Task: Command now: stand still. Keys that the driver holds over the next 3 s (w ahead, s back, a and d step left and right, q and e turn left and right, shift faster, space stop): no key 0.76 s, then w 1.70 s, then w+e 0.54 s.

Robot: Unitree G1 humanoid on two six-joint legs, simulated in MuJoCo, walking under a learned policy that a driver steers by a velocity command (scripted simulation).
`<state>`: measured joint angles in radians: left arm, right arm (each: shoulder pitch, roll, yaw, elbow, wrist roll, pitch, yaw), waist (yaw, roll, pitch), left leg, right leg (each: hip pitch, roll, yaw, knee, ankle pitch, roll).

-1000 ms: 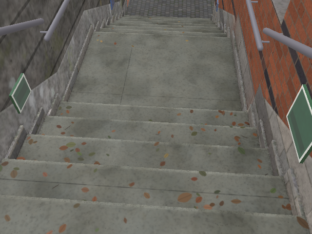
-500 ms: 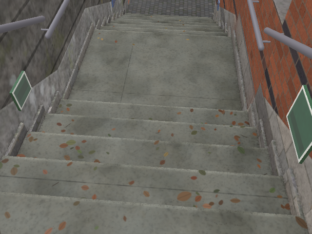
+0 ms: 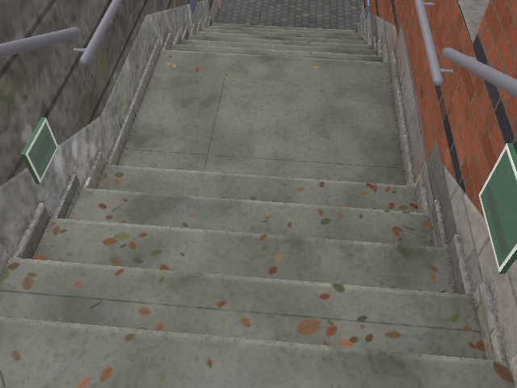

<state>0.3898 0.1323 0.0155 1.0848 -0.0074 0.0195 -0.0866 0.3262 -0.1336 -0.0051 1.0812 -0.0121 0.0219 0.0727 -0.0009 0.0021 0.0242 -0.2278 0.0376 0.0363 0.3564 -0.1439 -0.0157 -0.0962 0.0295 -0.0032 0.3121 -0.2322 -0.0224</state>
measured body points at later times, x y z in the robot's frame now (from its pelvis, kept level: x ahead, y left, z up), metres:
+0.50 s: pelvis +0.00 +0.00 +0.00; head +0.02 +0.00 +0.45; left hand -0.06 +0.20 -0.16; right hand -0.03 -0.20 -0.16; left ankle +0.03 +0.13 -0.75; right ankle -0.04 -0.11 -0.75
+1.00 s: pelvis +0.04 +0.02 -0.01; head +0.05 +0.03 +0.44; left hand -0.07 +0.23 -0.16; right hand +0.02 -0.23 -0.15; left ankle +0.02 +0.15 -0.70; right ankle -0.04 -0.10 -0.75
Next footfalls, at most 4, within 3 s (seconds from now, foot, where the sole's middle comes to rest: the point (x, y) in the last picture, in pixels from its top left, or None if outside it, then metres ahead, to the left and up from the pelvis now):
1.10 left None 0.11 0.18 -0.78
1.48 right None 0.33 0.02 -0.94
1.96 left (186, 375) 0.64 0.26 -1.10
2.54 right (247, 302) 0.98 0.07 -1.26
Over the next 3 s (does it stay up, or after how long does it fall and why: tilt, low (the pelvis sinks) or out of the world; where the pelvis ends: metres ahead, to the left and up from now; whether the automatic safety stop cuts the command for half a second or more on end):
stays up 1.13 0.19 -0.61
